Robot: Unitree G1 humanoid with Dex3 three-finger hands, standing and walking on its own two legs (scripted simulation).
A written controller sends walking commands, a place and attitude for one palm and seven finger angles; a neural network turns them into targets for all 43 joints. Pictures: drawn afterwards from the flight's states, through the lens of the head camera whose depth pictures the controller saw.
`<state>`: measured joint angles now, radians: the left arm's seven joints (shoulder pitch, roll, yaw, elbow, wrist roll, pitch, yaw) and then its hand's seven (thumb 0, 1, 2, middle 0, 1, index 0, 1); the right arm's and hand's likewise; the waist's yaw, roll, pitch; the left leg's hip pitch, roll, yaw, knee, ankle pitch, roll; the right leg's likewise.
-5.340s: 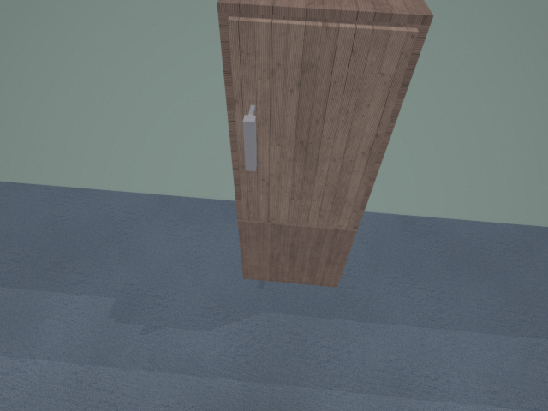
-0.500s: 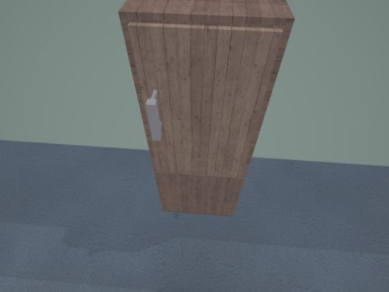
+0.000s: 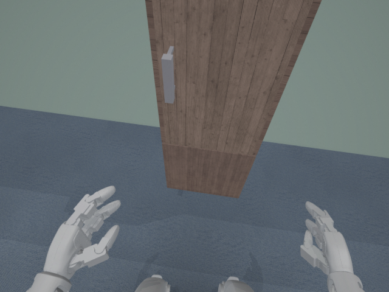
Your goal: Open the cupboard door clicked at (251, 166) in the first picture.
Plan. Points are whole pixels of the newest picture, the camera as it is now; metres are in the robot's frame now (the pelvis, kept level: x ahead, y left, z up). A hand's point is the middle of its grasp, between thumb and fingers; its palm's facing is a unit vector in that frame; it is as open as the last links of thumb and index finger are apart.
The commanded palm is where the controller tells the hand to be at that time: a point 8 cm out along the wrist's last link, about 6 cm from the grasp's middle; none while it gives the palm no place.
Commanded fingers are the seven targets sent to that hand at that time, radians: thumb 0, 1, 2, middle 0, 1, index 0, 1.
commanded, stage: raise the hand with hooked fingers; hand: left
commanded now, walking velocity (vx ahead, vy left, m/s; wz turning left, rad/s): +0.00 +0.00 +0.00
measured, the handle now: (170, 75) +0.64 +0.12 +0.08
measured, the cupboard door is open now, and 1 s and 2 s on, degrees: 0 0 0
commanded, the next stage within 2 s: move the hooked fingers beside the handle in 1.70 s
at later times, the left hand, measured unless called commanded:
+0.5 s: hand (67, 216) +0.23 +0.25 +0.05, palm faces +0.01 -1.00 -0.06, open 11.5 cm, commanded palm +0.21 +0.30 +0.06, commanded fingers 0.00 -0.17 0.44 -0.28 -0.99 -0.28 -0.99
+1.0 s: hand (57, 184) +0.28 +0.28 +0.08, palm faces -0.04 -1.00 -0.06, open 13.9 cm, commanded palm +0.26 +0.33 +0.09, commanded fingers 0.00 -0.50 0.30 -0.30 -1.20 -0.30 -1.20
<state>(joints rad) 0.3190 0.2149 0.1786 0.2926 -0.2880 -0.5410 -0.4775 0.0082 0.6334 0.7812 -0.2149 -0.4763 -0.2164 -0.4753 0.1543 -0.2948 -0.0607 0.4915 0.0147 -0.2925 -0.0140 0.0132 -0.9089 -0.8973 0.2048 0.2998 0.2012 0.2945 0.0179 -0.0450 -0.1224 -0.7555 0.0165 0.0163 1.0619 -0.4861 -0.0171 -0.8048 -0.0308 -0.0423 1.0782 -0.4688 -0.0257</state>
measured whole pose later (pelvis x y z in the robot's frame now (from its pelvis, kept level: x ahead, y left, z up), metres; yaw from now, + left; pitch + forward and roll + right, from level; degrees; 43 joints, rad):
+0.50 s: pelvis -0.01 +0.02 +0.00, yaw +0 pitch +12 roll -2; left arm 0.25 0.31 0.29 0.11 -0.32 -0.31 -0.35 0.01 0.05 0.53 -0.26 -0.85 -0.26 -0.85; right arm 0.33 -0.24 0.04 0.54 0.02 -0.23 -0.07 0.02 -0.90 -0.90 0.21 0.30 0.21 0.30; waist -0.02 0.02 -0.10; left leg -0.80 0.02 0.00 1.08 -0.49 0.02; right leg -0.80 -0.03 -0.06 1.02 -0.42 0.00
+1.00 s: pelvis +0.02 +0.02 +0.02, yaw +1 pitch +11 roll -3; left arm 0.07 0.40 0.36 0.29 -0.34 -0.23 -0.51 -0.01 -0.46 0.31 -0.29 -1.18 -0.29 -1.18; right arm 0.26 -0.26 0.06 0.53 0.03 -0.23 -0.07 0.02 -0.91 -0.90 0.21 0.30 0.21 0.30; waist 0.00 0.03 -0.09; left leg -0.69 0.02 -0.02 1.00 -0.49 0.01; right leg -0.69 -0.02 -0.08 0.92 -0.42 0.00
